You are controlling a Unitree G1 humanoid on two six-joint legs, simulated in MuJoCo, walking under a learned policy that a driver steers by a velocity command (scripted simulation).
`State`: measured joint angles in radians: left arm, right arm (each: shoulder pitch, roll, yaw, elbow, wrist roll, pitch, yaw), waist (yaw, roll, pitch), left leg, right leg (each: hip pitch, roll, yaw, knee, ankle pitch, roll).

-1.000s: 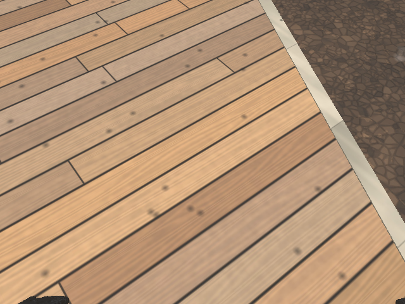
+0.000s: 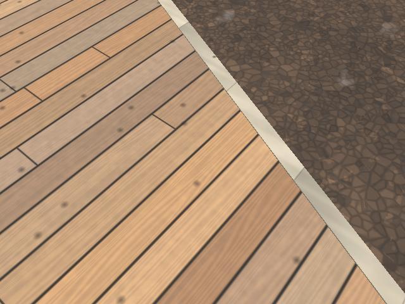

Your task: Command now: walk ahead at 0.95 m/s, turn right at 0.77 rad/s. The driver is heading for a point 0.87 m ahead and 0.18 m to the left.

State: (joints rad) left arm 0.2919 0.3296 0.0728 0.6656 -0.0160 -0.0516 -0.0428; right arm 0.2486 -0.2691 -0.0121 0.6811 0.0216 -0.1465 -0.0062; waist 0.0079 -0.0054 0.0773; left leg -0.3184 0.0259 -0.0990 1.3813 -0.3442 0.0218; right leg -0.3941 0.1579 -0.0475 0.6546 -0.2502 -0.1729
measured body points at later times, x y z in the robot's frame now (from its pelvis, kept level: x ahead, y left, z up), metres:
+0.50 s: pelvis +0.46 +0.07 +0.01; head +0.49 +0.06 +0.46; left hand +0.56 +0.35 -0.08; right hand +0.58 -0.19 -0.11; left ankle +0.52 +0.13 -0.71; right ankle +0.35 -0.08 -0.60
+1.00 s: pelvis +0.87 +0.09 +0.03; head +0.92 +0.12 +0.47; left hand +0.84 +0.38 -0.09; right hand +1.14 -0.08 -0.07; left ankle +0.81 +0.20 -0.63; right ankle +0.98 +0.01 -0.71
